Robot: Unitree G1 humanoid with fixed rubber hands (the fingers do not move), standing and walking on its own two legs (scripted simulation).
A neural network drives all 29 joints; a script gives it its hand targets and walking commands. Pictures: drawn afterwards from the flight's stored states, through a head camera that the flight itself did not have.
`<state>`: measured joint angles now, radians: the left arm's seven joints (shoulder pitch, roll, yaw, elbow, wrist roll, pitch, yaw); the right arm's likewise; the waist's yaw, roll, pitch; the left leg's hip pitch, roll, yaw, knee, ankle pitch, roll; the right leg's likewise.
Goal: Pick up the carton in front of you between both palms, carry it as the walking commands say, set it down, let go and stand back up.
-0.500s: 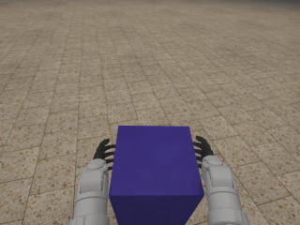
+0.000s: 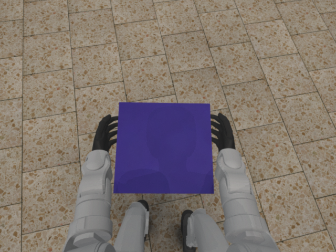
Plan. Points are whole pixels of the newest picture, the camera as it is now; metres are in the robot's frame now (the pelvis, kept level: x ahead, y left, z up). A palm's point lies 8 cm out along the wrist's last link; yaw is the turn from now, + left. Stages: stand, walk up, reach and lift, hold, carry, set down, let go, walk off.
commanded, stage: set down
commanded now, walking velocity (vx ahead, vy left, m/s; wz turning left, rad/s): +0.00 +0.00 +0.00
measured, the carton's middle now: (163, 152) +0.36 +0.04 -0.16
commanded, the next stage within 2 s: none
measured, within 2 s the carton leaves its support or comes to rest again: neither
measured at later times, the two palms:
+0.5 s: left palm (110, 144) +0.39 +0.20 -0.22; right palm (204, 139) +0.42 -0.09 -0.21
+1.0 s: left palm (117, 147) +0.42 +0.21 -0.38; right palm (193, 141) +0.45 -0.08 -0.37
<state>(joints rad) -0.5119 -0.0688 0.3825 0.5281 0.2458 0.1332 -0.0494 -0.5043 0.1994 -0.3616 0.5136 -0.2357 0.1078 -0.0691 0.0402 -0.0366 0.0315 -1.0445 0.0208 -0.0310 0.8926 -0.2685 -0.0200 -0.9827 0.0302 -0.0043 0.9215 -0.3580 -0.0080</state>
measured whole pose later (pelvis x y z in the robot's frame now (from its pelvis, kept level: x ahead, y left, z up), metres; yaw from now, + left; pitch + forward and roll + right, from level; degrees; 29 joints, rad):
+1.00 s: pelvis -0.05 +0.01 -0.26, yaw -2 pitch +48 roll -2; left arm -1.02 0.07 0.44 0.69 0.15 0.23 0.04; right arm -1.09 -0.01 -0.39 0.77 -0.15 0.19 -0.11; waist 0.07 -0.06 -0.08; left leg -2.23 -0.01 -0.05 1.84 -0.45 -0.02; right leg -2.16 0.09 0.03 1.90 -0.58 0.04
